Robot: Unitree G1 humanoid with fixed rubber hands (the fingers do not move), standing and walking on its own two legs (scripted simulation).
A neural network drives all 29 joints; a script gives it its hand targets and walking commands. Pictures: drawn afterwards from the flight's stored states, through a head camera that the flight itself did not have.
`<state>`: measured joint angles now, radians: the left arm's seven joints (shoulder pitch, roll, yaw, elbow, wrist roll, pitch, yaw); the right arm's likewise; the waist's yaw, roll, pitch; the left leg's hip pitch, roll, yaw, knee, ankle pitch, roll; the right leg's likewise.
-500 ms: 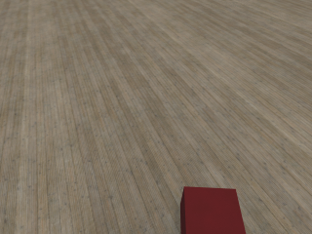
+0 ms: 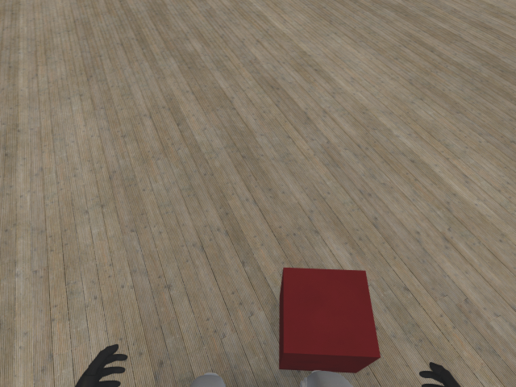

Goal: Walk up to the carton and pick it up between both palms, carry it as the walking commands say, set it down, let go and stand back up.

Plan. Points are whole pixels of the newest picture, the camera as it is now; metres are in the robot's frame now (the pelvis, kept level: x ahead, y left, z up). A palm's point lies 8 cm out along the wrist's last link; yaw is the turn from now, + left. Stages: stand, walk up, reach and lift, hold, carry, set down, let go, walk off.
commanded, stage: walk up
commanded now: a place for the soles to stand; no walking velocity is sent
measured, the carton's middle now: (320, 321) +0.38 -0.17 -0.61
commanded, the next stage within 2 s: none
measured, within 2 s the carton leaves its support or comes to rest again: neither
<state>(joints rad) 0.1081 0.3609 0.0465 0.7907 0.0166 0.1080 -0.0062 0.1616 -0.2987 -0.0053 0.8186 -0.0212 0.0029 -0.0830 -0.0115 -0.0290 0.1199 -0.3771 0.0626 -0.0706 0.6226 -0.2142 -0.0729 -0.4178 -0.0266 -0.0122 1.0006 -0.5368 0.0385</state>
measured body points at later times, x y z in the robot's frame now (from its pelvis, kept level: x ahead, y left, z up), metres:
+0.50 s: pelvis -0.11 -0.14 +0.01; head -0.10 -0.12 +0.46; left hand -0.01 +0.13 -0.13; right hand +0.00 -0.39 -0.10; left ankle -0.07 -0.01 -0.72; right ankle -0.09 -0.25 -0.67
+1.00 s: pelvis -0.13 -0.23 +0.02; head -0.14 -0.25 +0.47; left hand -0.05 +0.01 -0.09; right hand -0.09 -0.48 -0.13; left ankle -0.12 -0.07 -0.71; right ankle -0.11 -0.33 -0.72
